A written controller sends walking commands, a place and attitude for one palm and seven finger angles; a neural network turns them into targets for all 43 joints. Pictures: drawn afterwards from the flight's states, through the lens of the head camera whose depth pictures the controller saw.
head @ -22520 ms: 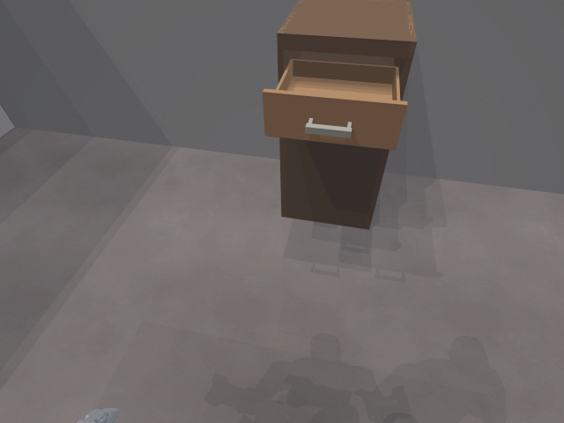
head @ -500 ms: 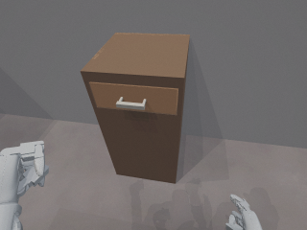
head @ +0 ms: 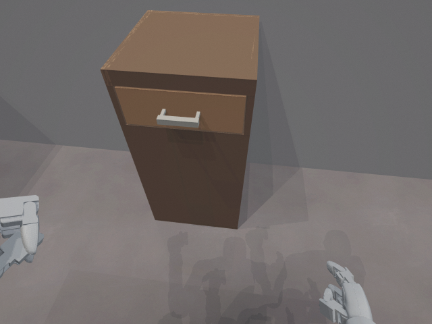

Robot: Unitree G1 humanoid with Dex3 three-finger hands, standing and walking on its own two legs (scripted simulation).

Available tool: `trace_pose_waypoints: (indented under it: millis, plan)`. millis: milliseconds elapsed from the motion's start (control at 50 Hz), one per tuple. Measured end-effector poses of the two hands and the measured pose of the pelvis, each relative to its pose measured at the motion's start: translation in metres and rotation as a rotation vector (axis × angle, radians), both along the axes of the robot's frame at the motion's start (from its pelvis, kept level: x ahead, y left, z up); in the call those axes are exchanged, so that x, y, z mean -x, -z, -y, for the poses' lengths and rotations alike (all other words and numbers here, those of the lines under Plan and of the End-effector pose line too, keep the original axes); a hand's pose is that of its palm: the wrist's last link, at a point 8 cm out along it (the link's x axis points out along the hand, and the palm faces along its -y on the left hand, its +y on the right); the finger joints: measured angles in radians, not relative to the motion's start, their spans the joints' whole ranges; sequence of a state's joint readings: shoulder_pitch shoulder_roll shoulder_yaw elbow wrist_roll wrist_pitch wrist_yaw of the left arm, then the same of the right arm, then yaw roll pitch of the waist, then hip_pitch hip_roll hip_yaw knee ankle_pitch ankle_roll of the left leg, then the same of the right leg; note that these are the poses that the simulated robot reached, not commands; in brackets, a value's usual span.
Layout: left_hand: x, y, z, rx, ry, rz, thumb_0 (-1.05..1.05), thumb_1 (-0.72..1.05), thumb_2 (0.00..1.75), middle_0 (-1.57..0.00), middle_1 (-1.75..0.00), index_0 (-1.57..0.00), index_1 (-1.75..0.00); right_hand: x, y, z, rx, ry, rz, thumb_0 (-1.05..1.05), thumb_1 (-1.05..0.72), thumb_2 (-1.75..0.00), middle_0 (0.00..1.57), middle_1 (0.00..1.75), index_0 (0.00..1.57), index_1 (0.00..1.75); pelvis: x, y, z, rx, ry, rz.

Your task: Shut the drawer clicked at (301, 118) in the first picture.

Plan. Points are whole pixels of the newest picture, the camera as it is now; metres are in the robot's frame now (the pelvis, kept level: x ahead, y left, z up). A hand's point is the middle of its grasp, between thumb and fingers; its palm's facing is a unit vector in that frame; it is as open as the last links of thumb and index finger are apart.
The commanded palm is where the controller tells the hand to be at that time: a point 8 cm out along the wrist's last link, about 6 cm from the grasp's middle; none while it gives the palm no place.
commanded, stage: step back with the hand held close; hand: left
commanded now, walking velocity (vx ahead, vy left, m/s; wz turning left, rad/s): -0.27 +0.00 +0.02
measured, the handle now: (179, 117) +0.67 +0.16 -0.03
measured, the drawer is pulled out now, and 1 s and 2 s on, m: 0.00 0.00 0.00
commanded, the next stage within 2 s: stop stepping back and stand still in 0.68 s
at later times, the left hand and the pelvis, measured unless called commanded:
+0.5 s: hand out of the picture +0.12 +0.26 +0.18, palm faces +0.40 -0.78 -0.48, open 3.2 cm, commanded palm +0.05 +0.29 +0.18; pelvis -0.06 +0.01 +0.00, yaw +3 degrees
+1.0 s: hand out of the picture +0.03 +0.26 +0.15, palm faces +0.44 -0.83 -0.34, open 3.2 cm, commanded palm -0.03 +0.28 +0.18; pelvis -0.15 +0.00 -0.01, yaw +0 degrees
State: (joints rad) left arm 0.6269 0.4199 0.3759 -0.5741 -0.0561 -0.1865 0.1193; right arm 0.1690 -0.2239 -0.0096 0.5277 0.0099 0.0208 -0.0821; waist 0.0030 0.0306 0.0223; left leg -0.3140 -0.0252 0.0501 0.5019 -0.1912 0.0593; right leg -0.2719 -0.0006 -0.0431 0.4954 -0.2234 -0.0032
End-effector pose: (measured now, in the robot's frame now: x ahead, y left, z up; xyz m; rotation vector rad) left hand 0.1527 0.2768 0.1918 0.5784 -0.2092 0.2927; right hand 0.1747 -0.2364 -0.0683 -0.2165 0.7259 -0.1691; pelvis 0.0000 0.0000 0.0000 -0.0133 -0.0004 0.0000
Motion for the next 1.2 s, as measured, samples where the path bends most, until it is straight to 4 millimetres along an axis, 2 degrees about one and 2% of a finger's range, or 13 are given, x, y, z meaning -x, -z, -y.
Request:
trace_pose_waypoints:
  millis: [120, 280, 380, 480, 560, 640, 760, 840, 940, 1000, 1060, 1120, 1200]
  plan:
    - [0.026, 0.014, -0.003, 0.025, -0.030, -0.012, 0.01, 0.89, 0.90, -1.41, -1.60, -1.40, -1.60, 0.018, 0.002, -0.009, -0.012, -0.025, 0.030, 0.01, -0.90, -0.90, 0.21, 0.30, 0.20, 0.30, 0.022, 0.004, -0.001, 0.014, -0.010, 0.003]
    - [0.050, 0.022, -0.006, 0.083, -0.001, 0.062, 0.01, 0.89, 0.90, -1.41, -1.60, -1.41, -1.60, 0.060, 0.008, -0.004, 0.067, -0.027, -0.050, 0.01, -0.90, -0.90, 0.21, 0.30, 0.20, 0.30, 0.043, 0.010, -0.008, 0.041, -0.027, 0.007]
    - [0.054, 0.010, -0.018, 0.013, 0.010, 0.101, 0.01, 0.89, 0.90, -1.41, -1.60, -1.41, -1.60, 0.082, 0.005, -0.008, 0.087, -0.010, -0.071, 0.01, -0.90, -0.90, 0.21, 0.30, 0.20, 0.30, 0.054, 0.006, -0.012, 0.063, -0.057, -0.003]
    - [0.068, -0.008, -0.025, -0.025, -0.011, 0.129, 0.01, 0.89, 0.90, -1.41, -1.60, -1.41, -1.60, 0.088, 0.000, -0.018, 0.053, -0.035, -0.067, 0.01, -0.90, -0.90, 0.21, 0.30, 0.20, 0.30, 0.062, -0.001, -0.008, 0.072, -0.056, -0.076]
    - [0.078, 0.003, -0.013, 0.010, 0.018, 0.070, 0.01, 0.89, 0.90, -1.41, -1.60, -1.40, -1.60, 0.087, 0.002, -0.021, 0.025, -0.073, -0.042, 0.01, -0.90, -0.90, 0.21, 0.30, 0.20, 0.30, 0.078, 0.000, -0.002, 0.046, -0.019, -0.126]
    - [0.088, 0.016, 0.015, 0.003, 0.120, 0.030, 0.01, 0.89, 0.90, -1.41, -1.60, -1.40, -1.60, 0.094, 0.015, -0.016, 0.007, -0.107, -0.028, 0.01, -0.90, -0.90, 0.21, 0.30, 0.20, 0.30, 0.112, 0.010, 0.007, 0.025, 0.019, -0.115]
    - [0.127, -0.007, 0.037, -0.083, 0.228, 0.081, 0.01, 0.89, 0.90, -1.41, -1.60, -1.40, -1.60, 0.137, 0.015, 0.001, -0.022, -0.046, -0.008, 0.01, -0.90, -0.90, 0.21, 0.30, 0.21, 0.30, 0.147, 0.014, 0.018, 0.064, 0.009, -0.031]
    - [0.160, -0.017, 0.024, -0.093, 0.166, 0.154, 0.01, 0.88, 0.90, -1.41, -1.60, -1.41, -1.60, 0.168, 0.009, 0.018, 0.011, 0.021, 0.001, 0.01, -0.90, -0.90, 0.21, 0.30, 0.21, 0.30, 0.145, 0.014, 0.018, 0.037, 0.014, 0.005]
    - [0.171, 0.006, -0.008, 0.050, -0.010, 0.192, 0.01, 0.88, 0.90, -1.41, -1.60, -1.41, -1.60, 0.191, 0.011, 0.031, 0.079, 0.071, -0.001, 0.01, -0.90, -0.90, 0.21, 0.30, 0.20, 0.30, 0.144, 0.015, 0.004, 0.029, -0.005, 0.031]
    - [0.164, 0.029, -0.020, 0.138, -0.064, 0.137, 0.01, 0.89, 0.90, -1.41, -1.60, -1.41, -1.60, 0.201, 0.011, 0.026, 0.098, 0.065, -0.014, 0.01, -0.90, -0.90, 0.20, 0.30, 0.20, 0.30, 0.153, 0.013, -0.003, 0.033, -0.007, 0.039]
    - [0.159, 0.038, -0.017, 0.158, -0.037, 0.079, 0.01, 0.89, 0.90, -1.41, -1.60, -1.41, -1.60, 0.209, 0.006, 0.014, 0.094, 0.045, -0.019, 0.01, -0.91, -0.90, 0.20, 0.30, 0.20, 0.30, 0.166, 0.009, -0.005, 0.026, -0.008, 0.028]
    - [0.165, 0.026, -0.005, 0.107, 0.038, 0.055, 0.02, 0.89, 0.90, -1.41, -1.60, -1.40, -1.60, 0.214, -0.001, -0.001, 0.068, 0.004, -0.009, 0.01, -0.90, -0.90, 0.20, 0.30, 0.20, 0.30, 0.181, 0.004, -0.004, 0.024, -0.023, 0.002]
    - [0.192, -0.003, 0.005, -0.013, 0.131, 0.071, 0.02, 0.89, 0.90, -1.41, -1.60, -1.40, -1.60, 0.216, 0.001, -0.016, 0.029, -0.038, -0.001, 0.01, -0.90, -0.90, 0.21, 0.30, 0.20, 0.30, 0.192, 0.005, -0.005, 0.035, -0.024, -0.007]
